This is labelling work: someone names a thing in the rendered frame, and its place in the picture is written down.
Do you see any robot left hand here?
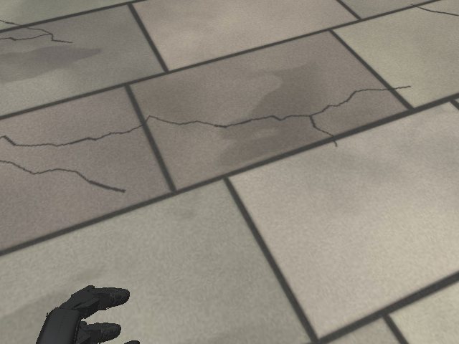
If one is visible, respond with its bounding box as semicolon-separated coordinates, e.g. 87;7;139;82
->
36;285;140;344

